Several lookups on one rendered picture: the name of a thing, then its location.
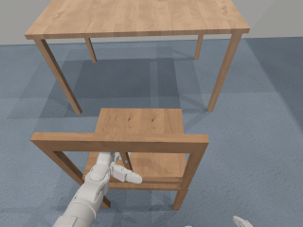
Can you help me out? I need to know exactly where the table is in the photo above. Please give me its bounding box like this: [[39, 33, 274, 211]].
[[25, 0, 250, 115]]

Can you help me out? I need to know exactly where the right robot hand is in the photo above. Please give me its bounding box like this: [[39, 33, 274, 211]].
[[232, 216, 253, 227]]

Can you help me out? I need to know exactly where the chair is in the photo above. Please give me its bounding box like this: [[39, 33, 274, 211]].
[[30, 108, 209, 211]]

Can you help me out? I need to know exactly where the left robot forearm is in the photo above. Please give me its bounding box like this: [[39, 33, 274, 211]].
[[52, 164, 111, 227]]

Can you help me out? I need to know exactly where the left robot hand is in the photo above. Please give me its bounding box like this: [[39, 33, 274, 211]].
[[96, 151, 143, 183]]

